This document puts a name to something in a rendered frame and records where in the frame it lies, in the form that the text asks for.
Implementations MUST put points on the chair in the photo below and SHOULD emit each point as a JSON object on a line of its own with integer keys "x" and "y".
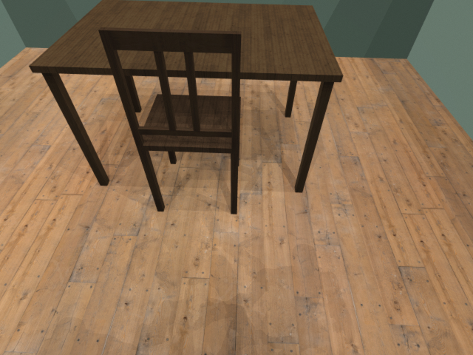
{"x": 180, "y": 123}

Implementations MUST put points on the table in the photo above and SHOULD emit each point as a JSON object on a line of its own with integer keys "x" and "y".
{"x": 279, "y": 42}

